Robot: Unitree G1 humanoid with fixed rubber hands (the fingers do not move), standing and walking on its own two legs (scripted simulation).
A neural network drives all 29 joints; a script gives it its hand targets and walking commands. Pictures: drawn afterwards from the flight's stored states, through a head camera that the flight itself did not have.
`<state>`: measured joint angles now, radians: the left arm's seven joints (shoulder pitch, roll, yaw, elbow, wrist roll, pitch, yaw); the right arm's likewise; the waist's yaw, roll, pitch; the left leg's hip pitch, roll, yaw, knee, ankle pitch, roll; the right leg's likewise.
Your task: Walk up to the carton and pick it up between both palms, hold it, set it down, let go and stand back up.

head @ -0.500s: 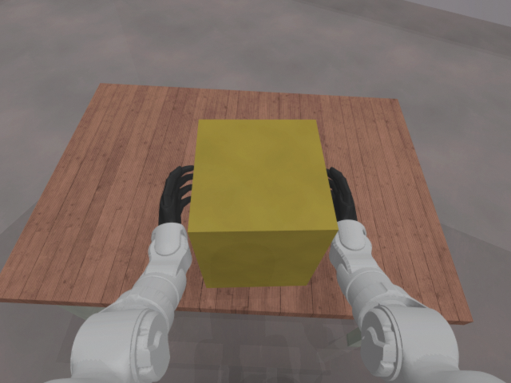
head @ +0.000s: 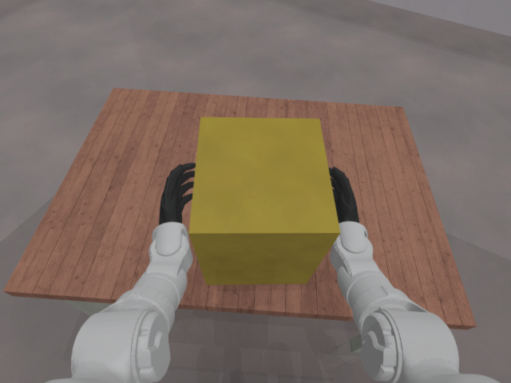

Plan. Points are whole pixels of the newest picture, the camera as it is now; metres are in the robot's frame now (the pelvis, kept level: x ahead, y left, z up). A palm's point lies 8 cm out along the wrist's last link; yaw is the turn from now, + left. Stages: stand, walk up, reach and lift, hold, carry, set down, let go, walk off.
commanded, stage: reach and lift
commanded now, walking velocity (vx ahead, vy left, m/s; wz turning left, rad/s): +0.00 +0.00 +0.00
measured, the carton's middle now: (258, 208) +0.42 -0.02 -0.02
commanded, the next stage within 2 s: none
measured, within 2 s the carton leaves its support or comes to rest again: neither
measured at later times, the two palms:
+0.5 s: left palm (156, 197) +0.38 +0.13 +0.09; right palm (355, 192) +0.37 -0.16 +0.10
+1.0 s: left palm (138, 162) +0.39 +0.14 +0.16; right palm (358, 164) +0.38 -0.15 +0.15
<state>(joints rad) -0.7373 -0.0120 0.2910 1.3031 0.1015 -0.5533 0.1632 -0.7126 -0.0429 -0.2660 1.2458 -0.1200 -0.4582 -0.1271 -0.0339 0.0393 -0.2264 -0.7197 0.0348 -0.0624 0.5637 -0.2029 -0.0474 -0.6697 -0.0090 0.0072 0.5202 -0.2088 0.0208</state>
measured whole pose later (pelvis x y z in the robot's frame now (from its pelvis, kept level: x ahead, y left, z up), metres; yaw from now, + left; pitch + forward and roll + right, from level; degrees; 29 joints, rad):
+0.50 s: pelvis -0.01 +0.00 +0.01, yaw +0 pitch +10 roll -1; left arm -0.73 0.01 0.16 1.12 0.02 -0.15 0.18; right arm -0.65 -0.06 -0.12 0.94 -0.02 0.02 -0.16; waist -0.01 0.00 -0.23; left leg -0.49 0.04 -0.06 0.49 -0.18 -0.05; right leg -0.44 -0.01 0.01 0.44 -0.18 0.03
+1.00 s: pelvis -0.01 +0.00 +0.02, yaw +0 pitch +9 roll -2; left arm -0.73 0.01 0.15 0.77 0.04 0.22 0.17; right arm -0.69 -0.07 -0.12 0.76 0.03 0.25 -0.16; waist 0.00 0.02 -0.25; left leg -0.44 0.04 -0.06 0.45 -0.16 -0.04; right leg -0.37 -0.01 0.01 0.37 -0.15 0.03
